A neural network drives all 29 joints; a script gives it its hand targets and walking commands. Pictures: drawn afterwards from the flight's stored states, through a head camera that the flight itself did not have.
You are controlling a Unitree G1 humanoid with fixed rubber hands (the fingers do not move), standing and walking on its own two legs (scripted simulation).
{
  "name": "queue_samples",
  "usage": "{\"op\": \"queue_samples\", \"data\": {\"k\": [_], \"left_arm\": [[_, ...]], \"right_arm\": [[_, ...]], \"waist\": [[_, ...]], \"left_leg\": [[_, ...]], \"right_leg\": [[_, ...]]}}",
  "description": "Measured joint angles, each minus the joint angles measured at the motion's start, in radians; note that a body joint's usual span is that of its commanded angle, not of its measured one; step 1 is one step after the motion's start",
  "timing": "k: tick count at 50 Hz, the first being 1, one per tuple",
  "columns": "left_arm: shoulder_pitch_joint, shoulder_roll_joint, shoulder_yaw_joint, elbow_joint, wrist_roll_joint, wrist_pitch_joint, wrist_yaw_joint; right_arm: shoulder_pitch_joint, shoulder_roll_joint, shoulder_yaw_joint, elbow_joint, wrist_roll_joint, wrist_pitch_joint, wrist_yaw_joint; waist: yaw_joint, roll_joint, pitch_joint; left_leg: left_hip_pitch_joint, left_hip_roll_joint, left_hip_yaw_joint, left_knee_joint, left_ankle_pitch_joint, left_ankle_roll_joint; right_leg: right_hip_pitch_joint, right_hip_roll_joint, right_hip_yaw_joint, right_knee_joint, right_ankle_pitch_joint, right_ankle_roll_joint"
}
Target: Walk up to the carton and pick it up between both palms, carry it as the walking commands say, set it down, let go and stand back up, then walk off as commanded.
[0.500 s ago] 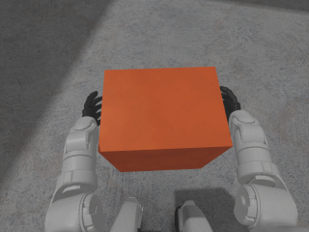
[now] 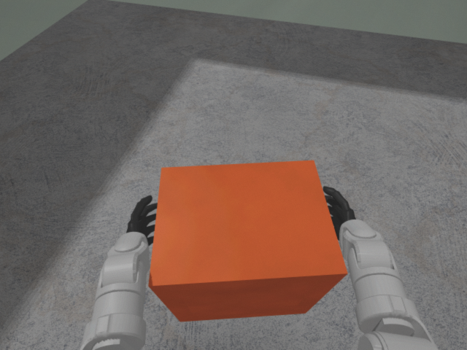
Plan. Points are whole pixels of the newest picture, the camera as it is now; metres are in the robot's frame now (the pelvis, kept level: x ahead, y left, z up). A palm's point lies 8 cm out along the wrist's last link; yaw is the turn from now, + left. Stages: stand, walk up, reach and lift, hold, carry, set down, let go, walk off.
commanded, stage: reach and lift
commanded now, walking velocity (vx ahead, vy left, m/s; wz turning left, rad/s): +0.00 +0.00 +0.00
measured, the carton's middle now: (241, 248) +0.34 +0.01 -0.08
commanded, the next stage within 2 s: hold in 1.78 s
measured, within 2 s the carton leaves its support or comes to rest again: neither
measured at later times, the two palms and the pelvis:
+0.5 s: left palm (129, 226) +0.30 +0.19 +0.06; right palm (363, 214) +0.34 -0.18 +0.07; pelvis +0.00 -0.01 +0.02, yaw +0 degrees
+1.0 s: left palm (126, 228) +0.30 +0.19 +0.07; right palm (368, 225) +0.32 -0.19 +0.07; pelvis +0.01 +0.00 +0.02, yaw +0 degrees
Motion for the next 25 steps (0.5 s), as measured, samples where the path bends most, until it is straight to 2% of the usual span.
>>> {"op": "queue_samples", "data": {"k": [17, 25], "left_arm": [[0.005, -0.006, 0.012, -0.004, 0.0, 0.125, 0.003], [0.011, -0.006, 0.006, -0.056, 0.0, 0.189, 0.002]], "right_arm": [[0.005, 0.005, -0.009, 0.0, -0.023, 0.123, 0.021], [0.014, 0.007, -0.001, -0.041, -0.008, 0.177, 0.018]], "waist": [[-0.005, 0.0, 0.002], [-0.008, 0.001, 0.002]], "left_leg": [[0.191, 0.002, 0.0, -0.08, 0.023, 0.003], [0.302, 0.007, 0.0, -0.143, 0.035, 0.003]], "right_leg": [[0.186, -0.003, 0.0, -0.068, 0.017, 0.0], [0.294, -0.003, 0.0, -0.124, 0.025, 0.0]]}}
